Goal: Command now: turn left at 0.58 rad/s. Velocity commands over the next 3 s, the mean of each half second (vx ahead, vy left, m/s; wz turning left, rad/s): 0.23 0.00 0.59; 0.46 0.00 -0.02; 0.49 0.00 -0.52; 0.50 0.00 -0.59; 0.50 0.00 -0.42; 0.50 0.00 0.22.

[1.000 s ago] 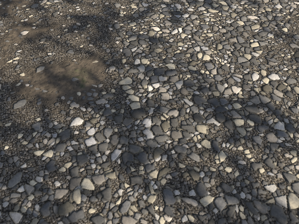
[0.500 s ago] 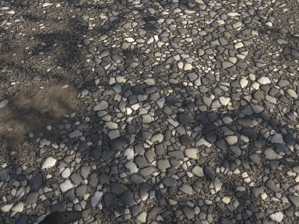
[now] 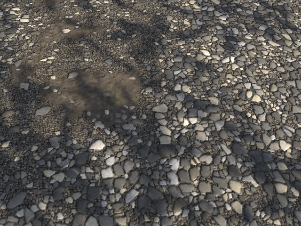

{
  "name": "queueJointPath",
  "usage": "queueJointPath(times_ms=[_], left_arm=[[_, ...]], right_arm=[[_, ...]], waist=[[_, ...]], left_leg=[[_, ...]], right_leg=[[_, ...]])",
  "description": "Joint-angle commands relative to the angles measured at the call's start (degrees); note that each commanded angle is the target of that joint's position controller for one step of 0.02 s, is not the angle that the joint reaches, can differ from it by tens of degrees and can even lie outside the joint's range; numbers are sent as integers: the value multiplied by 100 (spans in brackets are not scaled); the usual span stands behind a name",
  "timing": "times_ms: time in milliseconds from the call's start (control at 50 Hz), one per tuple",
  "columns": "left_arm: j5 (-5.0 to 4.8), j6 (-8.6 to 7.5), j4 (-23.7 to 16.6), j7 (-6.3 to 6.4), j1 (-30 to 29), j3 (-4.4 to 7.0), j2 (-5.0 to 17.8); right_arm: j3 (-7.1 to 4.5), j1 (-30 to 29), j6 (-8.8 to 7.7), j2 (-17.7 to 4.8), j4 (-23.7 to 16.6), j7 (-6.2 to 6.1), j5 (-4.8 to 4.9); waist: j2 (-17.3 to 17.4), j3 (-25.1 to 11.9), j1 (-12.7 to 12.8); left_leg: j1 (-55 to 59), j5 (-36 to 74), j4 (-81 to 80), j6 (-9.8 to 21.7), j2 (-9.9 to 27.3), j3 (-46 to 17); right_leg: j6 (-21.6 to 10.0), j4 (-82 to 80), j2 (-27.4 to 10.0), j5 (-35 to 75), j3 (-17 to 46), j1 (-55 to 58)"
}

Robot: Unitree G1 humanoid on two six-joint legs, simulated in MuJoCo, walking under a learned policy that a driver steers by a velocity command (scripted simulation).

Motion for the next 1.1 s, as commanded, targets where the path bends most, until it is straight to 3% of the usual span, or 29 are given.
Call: queueJointPath(times_ms=[20,80,140,220,260,300,320,340,360,380,400,420,460,520,620,680,720,760,780,800,820,840,860,880,900,940,980,1020,1100], left_arm=[[-19,-107,-440,-13,-275,44,303],[-53,-134,-517,-60,-448,22,296],[-124,-206,-538,-171,-553,28,353],[-155,-463,-601,-309,-601,47,414],[-181,-591,-591,-363,-463,57,418],[-211,-685,-451,-382,47,90,405],[-187,-702,-326,-361,484,148,533],[-106,-686,-177,-314,1266,212,783],[49,-654,-74,-338,1691,295,1278],[11,-684,-147,-366,1428,279,1105],[-75,-675,-274,-335,1150,179,735],[-119,-647,-360,-305,947,108,540],[-75,-614,-374,-265,840,42,451],[-24,-641,-268,-261,1065,40,505],[-193,-590,11,-317,1493,7,656],[-291,-540,86,-356,1719,33,879],[-313,-516,147,-365,1790,48,986],[-326,-492,192,-349,1717,37,1046],[-277,-527,158,-351,1699,-32,870],[-136,-613,-94,-394,2060,-244,200],[-250,-706,36,-429,2295,-278,177],[-443,-713,-77,-435,1876,-90,736],[-417,-683,-222,-418,1454,-105,706],[-310,-632,-258,-390,1260,-111,621],[-254,-548,-245,-364,1303,-63,598],[-282,-389,-192,-358,1534,-109,299],[-279,-298,-274,-331,1392,-114,207],[-241,-276,-382,-337,1163,-115,179],[-181,-331,-632,-516,428,-192,96]], right_arm=[[-224,8,-72,-915,-397,-94,49],[-277,24,-1,-1024,-462,-133,49],[-305,72,4,-1081,-498,-99,53],[-298,98,-56,-1115,-509,-75,61],[-276,78,-72,-1085,-531,-58,68],[-229,-121,-65,-978,-595,-66,95],[-178,-222,-80,-803,-658,-62,84],[-59,-292,-117,-381,-724,-41,56],[-46,-287,-204,-343,-1027,-31,180],[-139,-375,-276,-839,-1042,-5,152],[-209,-378,-280,-1051,-945,28,119],[-225,-268,-246,-994,-823,49,82],[-204,-298,-259,-815,-827,139,53],[-119,-413,-298,-506,-936,217,72],[52,-1128,-418,-189,-1206,297,9],[67,-1571,-527,-210,-1335,409,60],[-4,-1532,-583,-383,-1371,453,115],[-210,-499,-613,-728,-1100,411,110],[-342,430,-606,-1019,-891,336,61],[-488,1319,-571,-1698,-801,234,-132],[-402,1547,-556,-1458,-689,244,-118],[-272,1176,-546,-1095,-672,264,-107],[-187,756,-550,-829,-648,251,-33],[-109,373,-574,-608,-592,262,-17],[-69,75,-629,-449,-584,271,-28],[-97,-212,-745,-426,-485,277,-52],[-131,-271,-826,-486,-344,256,-77],[-161,-191,-838,-555,-200,214,-104],[-225,-63,-790,-802,-32,137,-51]], waist=[[775,-623,51],[922,-563,-32],[1040,-394,-150],[1114,-273,-210],[1073,-296,-134],[985,-281,216],[809,-387,416],[116,-782,671],[-1130,-654,560],[-987,-113,456],[-758,145,416],[-649,186,344],[-520,244,293],[-440,131,356],[-392,424,496],[-443,573,596],[-524,515,436],[-554,-125,-257],[-536,-773,-713],[754,-2014,-776],[1584,-2988,-736],[1223,-2001,-692],[1126,-1176,-527],[840,-669,-332],[960,-386,-110],[906,-155,154],[692,94,251],[560,232,239],[440,441,17]], left_leg=[[1508,2098,-652,656,1340,-1577],[1565,1699,-622,641,1262,-1758],[1196,-803,-1085,812,1171,-2217],[895,-1493,-1162,954,1130,-2609],[694,-1582,-1062,939,1033,-2734],[203,-1672,-778,756,731,-2667],[-426,-1686,-337,542,501,-2486],[-1412,-2141,1100,197,22,-1778],[-2800,-2414,2259,53,-591,-899],[-3450,-2086,3011,-24,0,-862],[-3521,-1599,3301,-83,207,-799],[-3471,-1184,3463,-170,297,-691],[-3298,-453,3599,-252,459,-606],[-3119,260,3572,-384,500,-296],[-2421,1019,1890,-375,542,194],[-1839,811,1065,-336,430,498],[-1377,429,625,-192,294,516],[309,518,108,81,-11,706],[1937,787,353,282,319,398],[4421,659,461,1026,2183,-1866],[4538,36,-521,1491,2873,-3808],[3830,-232,-684,1207,2604,-2978],[2980,-171,-802,995,2356,-2113],[2136,-65,-1061,858,2101,-1576],[1540,92,-1327,760,1901,-1121],[917,349,-1754,754,1826,-608],[736,857,-1963,756,1859,-137],[883,1194,-1995,719,1832,295],[1017,1335,-2022,548,1729,1055]], right_leg=[[54,-350,-55,295,331,-625],[147,-1169,-5,306,391,-397],[125,-2036,58,296,372,-32],[-18,-2788,183,-134,302,619],[-153,-3204,252,-252,224,1189],[-308,-4053,233,240,78,2230],[-430,-4214,-86,412,208,3169],[-739,-4281,-1033,31,1056,4405],[-1439,-4869,-2072,-1077,2992,4828],[-1712,-5050,-2475,-1662,3454,4464],[-1552,-5109,-2187,-1595,2902,4238],[-1315,-5141,-1863,-1244,2351,4148],[-1088,-5233,-1599,-60,1507,3800],[-1075,-5282,-1391,1402,530,3572],[-1175,-5350,-1200,1803,-16,3181],[-1230,-5276,-1333,1814,146,3145],[-1177,-5008,-1501,2227,327,3358],[-969,-3799,-1290,4002,68,3294],[-758,-2572,-1027,3825,-117,2484],[-356,-132,-357,1191,-382,379],[-324,1013,84,-1739,539,-173],[-373,1414,-222,-1421,634,-691],[-407,1268,-494,-980,359,-852],[-398,974,-675,-586,288,-660],[-374,711,-818,-273,323,-358],[-319,607,-853,68,310,35],[-263,364,-837,361,395,-142],[-227,-120,-796,887,466,-413],[-299,-1595,-683,2011,59,-175]])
